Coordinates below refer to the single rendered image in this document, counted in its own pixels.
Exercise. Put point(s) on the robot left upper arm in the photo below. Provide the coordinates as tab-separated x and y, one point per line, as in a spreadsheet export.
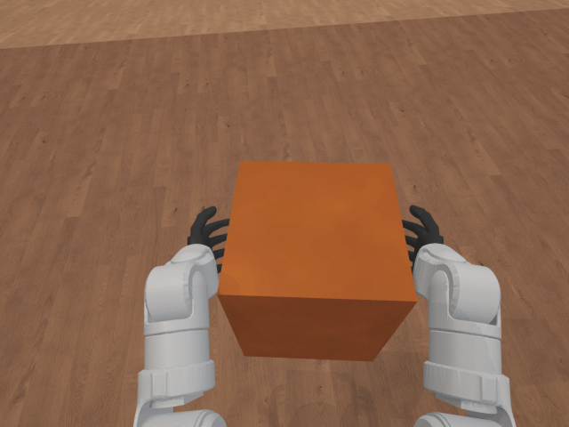
196	418

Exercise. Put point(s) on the left robot hand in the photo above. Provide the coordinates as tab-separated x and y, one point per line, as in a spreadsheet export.
199	232

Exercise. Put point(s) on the right robot hand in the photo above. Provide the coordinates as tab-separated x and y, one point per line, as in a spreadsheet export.
427	235

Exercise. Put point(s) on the carton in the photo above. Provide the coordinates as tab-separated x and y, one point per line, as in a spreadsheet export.
316	264

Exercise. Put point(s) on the right robot forearm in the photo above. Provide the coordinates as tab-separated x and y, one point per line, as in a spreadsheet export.
464	367

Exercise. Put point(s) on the left robot forearm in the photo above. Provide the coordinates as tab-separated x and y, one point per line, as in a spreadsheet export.
177	366

